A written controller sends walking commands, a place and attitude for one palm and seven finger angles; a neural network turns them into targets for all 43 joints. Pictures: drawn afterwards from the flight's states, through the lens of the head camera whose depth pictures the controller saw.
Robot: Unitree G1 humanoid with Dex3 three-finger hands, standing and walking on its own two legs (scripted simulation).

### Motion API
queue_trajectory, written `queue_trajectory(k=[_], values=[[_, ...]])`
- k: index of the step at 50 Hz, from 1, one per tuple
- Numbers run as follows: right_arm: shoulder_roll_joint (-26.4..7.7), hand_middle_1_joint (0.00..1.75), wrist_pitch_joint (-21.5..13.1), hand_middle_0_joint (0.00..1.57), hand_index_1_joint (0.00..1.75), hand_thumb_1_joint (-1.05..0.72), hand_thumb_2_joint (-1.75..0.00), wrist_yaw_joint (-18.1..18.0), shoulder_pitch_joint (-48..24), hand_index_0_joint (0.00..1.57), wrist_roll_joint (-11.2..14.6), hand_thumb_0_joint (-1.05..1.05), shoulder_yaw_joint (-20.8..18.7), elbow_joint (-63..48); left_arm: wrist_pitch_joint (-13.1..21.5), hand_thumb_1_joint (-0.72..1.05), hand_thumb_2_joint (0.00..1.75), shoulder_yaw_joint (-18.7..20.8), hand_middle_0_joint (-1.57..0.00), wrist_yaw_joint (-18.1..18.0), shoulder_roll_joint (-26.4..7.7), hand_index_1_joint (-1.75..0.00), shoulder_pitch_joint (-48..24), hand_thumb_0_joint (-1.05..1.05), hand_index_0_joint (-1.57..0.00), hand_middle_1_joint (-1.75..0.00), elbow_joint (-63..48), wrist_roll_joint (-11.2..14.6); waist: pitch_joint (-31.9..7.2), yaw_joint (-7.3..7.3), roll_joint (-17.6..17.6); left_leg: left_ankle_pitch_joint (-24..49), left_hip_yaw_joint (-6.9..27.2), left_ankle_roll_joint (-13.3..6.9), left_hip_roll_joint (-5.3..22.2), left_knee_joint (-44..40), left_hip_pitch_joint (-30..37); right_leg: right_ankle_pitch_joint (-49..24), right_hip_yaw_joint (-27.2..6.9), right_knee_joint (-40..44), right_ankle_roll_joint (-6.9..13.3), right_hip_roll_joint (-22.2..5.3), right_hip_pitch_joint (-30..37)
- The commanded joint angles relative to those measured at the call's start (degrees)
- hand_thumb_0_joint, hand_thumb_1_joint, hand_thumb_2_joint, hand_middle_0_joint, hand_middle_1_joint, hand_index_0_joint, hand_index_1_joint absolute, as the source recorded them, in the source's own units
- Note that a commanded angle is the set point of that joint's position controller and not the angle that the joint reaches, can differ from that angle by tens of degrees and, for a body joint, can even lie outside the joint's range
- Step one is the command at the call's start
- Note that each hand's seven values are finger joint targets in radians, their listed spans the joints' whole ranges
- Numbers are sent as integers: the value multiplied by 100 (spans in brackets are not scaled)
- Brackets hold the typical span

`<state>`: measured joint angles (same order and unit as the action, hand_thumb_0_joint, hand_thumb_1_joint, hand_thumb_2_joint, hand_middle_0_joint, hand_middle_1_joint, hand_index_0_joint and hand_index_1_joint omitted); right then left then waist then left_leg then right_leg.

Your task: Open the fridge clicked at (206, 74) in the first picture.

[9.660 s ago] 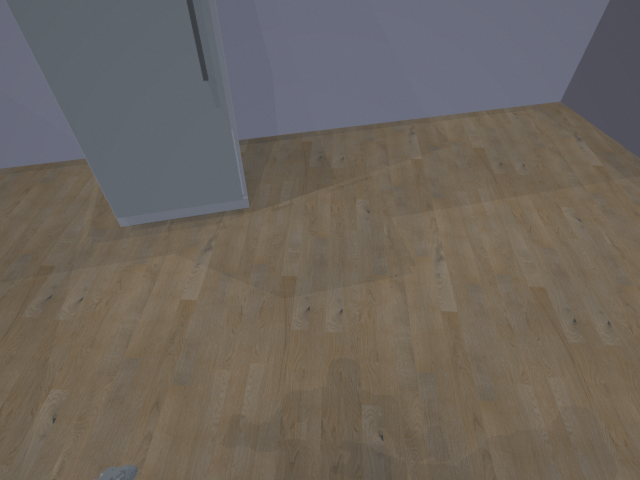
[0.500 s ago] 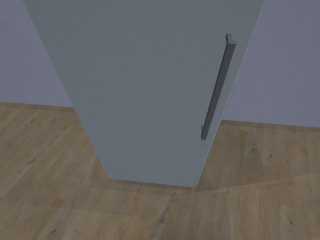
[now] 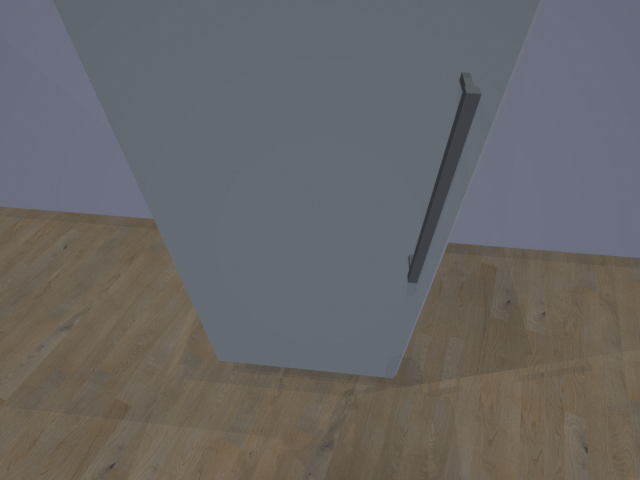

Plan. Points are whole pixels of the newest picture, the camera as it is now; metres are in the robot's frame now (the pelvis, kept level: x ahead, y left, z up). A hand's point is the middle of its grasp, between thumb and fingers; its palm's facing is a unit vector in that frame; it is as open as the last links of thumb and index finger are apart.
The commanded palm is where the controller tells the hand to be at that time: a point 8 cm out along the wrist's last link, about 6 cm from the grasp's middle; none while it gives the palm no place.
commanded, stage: look again from close up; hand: right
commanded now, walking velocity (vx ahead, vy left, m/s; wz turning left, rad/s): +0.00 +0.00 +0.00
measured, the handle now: (434, 198) +0.49 -0.14 +0.08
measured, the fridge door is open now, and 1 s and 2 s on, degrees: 0 0 0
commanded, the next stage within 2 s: raise the hand to about handle height in 0.46 s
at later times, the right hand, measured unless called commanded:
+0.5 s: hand out of the picture +0.00 -0.16 -0.17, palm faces +0.03 +0.98 -0.20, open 7.4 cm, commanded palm none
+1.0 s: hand out of the picture +0.13 -0.17 -0.07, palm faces +0.09 +1.00 +0.02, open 8.7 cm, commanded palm +0.12 -0.24 -0.04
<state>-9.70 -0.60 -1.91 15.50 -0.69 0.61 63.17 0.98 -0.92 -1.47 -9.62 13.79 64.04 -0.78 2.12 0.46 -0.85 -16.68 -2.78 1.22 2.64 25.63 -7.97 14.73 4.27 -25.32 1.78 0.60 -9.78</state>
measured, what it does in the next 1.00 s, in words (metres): lowers itself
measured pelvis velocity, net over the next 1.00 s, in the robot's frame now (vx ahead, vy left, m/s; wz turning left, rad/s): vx -0.04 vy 0.04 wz -0.02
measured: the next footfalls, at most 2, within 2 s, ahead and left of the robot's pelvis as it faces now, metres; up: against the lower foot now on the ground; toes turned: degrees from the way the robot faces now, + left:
none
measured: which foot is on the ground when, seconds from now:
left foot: down 0.00-1.00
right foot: down 0.00-1.00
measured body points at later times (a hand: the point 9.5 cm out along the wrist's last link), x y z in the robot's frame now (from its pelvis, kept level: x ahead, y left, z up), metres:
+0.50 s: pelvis +0.00 +0.02 +0.00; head +0.01 +0.01 +0.45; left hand +0.02 +0.24 -0.16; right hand +0.00 -0.22 -0.16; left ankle -0.03 +0.13 -0.74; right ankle -0.01 -0.10 -0.74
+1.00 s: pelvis -0.04 +0.04 -0.08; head +0.00 +0.02 +0.37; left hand +0.18 +0.29 -0.11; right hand +0.12 -0.23 -0.07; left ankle -0.03 +0.13 -0.74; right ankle -0.01 -0.10 -0.74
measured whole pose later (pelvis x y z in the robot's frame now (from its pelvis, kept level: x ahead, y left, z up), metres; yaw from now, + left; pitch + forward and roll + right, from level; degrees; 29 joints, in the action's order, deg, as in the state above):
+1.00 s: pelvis -0.04 +0.04 -0.08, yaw -1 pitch +11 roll +0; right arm -11.5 -28.2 20.0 23.4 16.2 -12.1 14.5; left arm 13.1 3.5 -1.1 -15.6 9.0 29.9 1.1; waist -7.0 1.0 -2.7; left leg -29.9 -5.0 -2.5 1.4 61.6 -43.3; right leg 26.3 1.1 -60.6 -1.2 -2.5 -45.8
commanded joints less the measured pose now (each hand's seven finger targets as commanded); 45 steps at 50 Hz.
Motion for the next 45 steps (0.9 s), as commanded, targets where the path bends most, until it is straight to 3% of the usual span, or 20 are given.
queue_trajectory(k=[1, 16, 27, 28, 29, 30, 31, 32, 33, 34, 36, 37, 38, 39, 40, 41, 42, 43, 45], values=[[-608, 30, -50, 20, 30, -90, -90, -26, 320, 20, -18, 0, -138, -168, 105, 90, 90, 121, -20, -37, -637, -30, 267, 0, -20, -30, -156, 13, 118, 3, 80, 987, 391, -243, 405, -391, -183, -1233, -613, 532, 42, -676, -54], [-698, 30, -89, 20, 30, -90, -90, -11, 293, 20, -10, 0, -160, -168, 105, 90, 90, 133, -20, -38, -678, -30, 218, 0, -20, -30, -123, 12, -10, 11, 44, 1215, 410, -280, 434, -451, -113, -1329, -600, 485, 2, -674, 39], [-691, 30, -86, 20, 30, -90, -90, -7, 274, 20, -25, 0, -164, -161, 86, 90, 90, 133, -20, -38, -664, -30, 196, 0, -20, -30, -122, 7, 138, 16, 62, 1102, 421, -290, 412, -544, -176, -1221, -607, 539, -12, -684, -8], [-578, 30, -195, 20, 30, -90, -90, -239, 769, 20, -69, 0, -105, 24, 113, 90, 90, 154, -20, 27, -712, -30, -215, 0, -20, -30, -491, 67, 284, 165, -28, 2906, 766, -175, 712, -559, -408, -1381, -379, -646, -172, -723, -314], [-2082, 32, -1423, 20, 32, -88, -89, -203, -3608, 20, 1140, 0, -1037, -8827, 900, 90, 90, 302, -20, -220, -1582, -30, 21, 0, -20, -30, -2436, 343, -2550, -538, 1043, 2587, 195, -310, 89, 82, 147, -1884, -401, 66, -58, -54, 1166], [-1591, 33, -1114, 20, 33, -85, -88, -391, -916, 20, 665, 0, -917, -7267, 1388, 90, 90, 116, -20, -394, -1017, -30, -458, 0, -20, -30, -2205, 302, -2348, 107, 1843, 1462, 85, -403, -169, 338, -122, -2658, -251, 159, -3, -286, 1526], [-636, 34, -913, 21, 34, -83, -87, -568, -244, 21, 723, 0, -490, -5799, 1433, 90, 90, 193, -20, -456, -1007, -30, -230, 0, -20, -30, -1590, 263, -1838, -182, 1343, 1166, -152, -326, -182, 300, -322, -2218, -228, 45, -121, -311, 875], [254, 36, -437, 21, 36, -81, -86, -538, 916, 21, 877, 0, -10, -5206, 1421, 90, 90, 273, -20, -359, -868, -30, 13, 0, -20, -30, -1829, 395, -1070, -202, 801, 710, -289, -239, -138, 257, -670, -1551, -473, 132, -138, -320, 220], [29, 37, -655, 21, 37, -78, -85, -394, -255, 21, 1114, 0, -24, -6630, 1472, 90, 90, 252, -20, -317, -1053, -30, -303, 0, -20, -30, -2445, 473, -285, -302, 369, 527, -280, -221, -160, 210, -976, -811, -558, 106, -116, -299, -237], [-600, 39, -1019, 21, 39, -76, -84, -308, -356, 21, 1090, 0, -686, -6518, 1541, 90, 90, 390, -20, -363, -1232, -30, -378, 0, -20, -30, -2501, 368, -360, -335, -67, 180, -305, -200, -192, 209, -1267, -390, -516, -114, -95, -227, -398], [-492, 42, -1640, 21, 42, -71, -82, -37, 248, 21, 1106, 0, -970, -5341, 1559, 90, 90, 439, -20, -345, -1183, -30, -387, 0, -20, -30, -2697, 202, 288, -261, -1054, -605, -350, -141, -256, 456, -2208, 221, -513, -625, -102, -98, -1393], [-353, 43, -1966, 22, 43, -69, -81, 217, 832, 22, 1137, 0, -1079, -4736, 1549, 90, 90, 465, -20, -264, -1140, -30, -445, 0, -20, -30, -2866, 221, 409, -39, -1148, -827, -308, -179, -251, 657, -2402, 334, -479, -891, -142, -39, -1799], [-197, 45, -2387, 22, 45, -67, -80, 518, 1095, 22, 1214, 0, -1079, -4501, 1564, 90, 90, 459, -20, -175, -1106, -30, -530, 0, -20, -30, -2984, 161, 166, 97, -1456, -888, -248, -173, -250, 1011, -2641, 353, -421, -1245, -167, -11, -2179], [-301, 47, -2823, 22, 47, -64, -79, 852, 1471, 22, 1309, 0, -1328, -4422, 1581, 90, 90, 543, -20, -94, -1095, -30, -608, 0, -20, -30, -3106, 110, -205, 289, -1571, -719, -154, -188, -261, 1393, -2675, 270, -359, -1610, -196, 17, -2533], [-291, 48, -3223, 22, 48, -62, -78, 1244, 1800, 22, 1409, 0, -1356, -4502, 1577, 90, 90, 584, -20, -2, -1097, -30, -682, 0, -20, -30, -3274, 100, -482, 391, -1307, -417, -97, -220, -259, 1728, -2655, 187, -286, -1903, -230, 48, -2768], [-343, 50, -3571, 22, 50, -60, -77, 1636, 1721, 22, 1475, 0, -1333, -4563, 1591, 90, 90, 612, -20, 87, -1138, -30, -732, 0, -20, -30, -3435, 106, -774, 356, -1044, -17, -60, -250, -238, 2050, -2632, 69, -263, -2195, -249, 91, -2949], [-586, 51, -3685, 22, 51, -57, -76, 1989, 1940, 22, 1511, 0, -1637, -4297, 1584, 90, 90, 675, -20, 175, -1173, -30, -687, 0, -20, -30, -3610, 139, -1069, 469, -480, 436, 83, -308, -190, 2294, -2455, -157, -215, -2428, -253, 133, -2969], [-695, 53, -3639, 22, 53, -55, -75, 2196, 1899, 22, 1597, 0, -1703, -4455, 1557, 90, 90, 663, -20, 190, -1184, -30, -792, 0, -20, -30, -3785, 180, -1366, 500, -258, 617, 200, -287, -121, 2397, -2381, -203, -117, -2603, -238, 161, -3128], [-996, 55, -3335, 23, 55, -50, -73, 2373, 1380, 23, 1773, 0, -1884, -5421, 1500, 90, 90, 644, -20, 139, -1186, -30, -902, 0, -20, -30, -4177, 239, -1933, 487, 147, 272, 403, -233, -80, 2391, -2346, -26, 7, -2784, -168, 198, -3216]])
